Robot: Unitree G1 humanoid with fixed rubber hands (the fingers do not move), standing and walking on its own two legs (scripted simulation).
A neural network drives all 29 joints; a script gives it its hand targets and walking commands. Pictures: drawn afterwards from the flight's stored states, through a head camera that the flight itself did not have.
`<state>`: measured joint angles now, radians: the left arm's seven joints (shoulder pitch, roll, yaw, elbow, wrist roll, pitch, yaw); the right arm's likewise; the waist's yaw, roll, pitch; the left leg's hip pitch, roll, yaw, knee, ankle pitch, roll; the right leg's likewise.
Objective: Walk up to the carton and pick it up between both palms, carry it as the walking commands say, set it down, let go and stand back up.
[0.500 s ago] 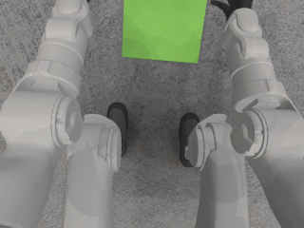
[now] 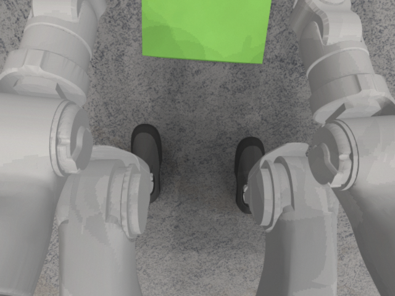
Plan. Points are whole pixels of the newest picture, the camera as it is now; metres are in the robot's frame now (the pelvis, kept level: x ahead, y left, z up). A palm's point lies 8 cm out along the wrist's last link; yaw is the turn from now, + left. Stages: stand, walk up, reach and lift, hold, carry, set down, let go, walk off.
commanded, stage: reach and lift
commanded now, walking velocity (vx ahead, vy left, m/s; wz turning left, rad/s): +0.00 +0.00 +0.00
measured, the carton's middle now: out of the picture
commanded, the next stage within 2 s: none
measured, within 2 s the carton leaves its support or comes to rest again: leaves its support in 1.18 s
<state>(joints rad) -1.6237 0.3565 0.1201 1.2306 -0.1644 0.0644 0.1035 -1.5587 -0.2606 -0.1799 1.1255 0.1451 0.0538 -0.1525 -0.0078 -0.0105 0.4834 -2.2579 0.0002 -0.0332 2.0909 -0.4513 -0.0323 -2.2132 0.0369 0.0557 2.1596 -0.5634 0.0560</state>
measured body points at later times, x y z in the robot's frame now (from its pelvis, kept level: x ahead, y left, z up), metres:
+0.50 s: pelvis +0.00 +0.00 +0.00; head +0.39 +0.00 +0.21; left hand +0.58 +0.13 -0.20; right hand +0.57 -0.14 -0.20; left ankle +0.15 +0.13 -0.35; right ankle +0.12 -0.13 -0.35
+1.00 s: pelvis +0.00 +0.00 -0.01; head +0.38 +0.00 +0.21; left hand +0.58 +0.13 -0.20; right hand +0.57 -0.14 -0.20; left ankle +0.15 +0.13 -0.35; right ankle +0.12 -0.13 -0.35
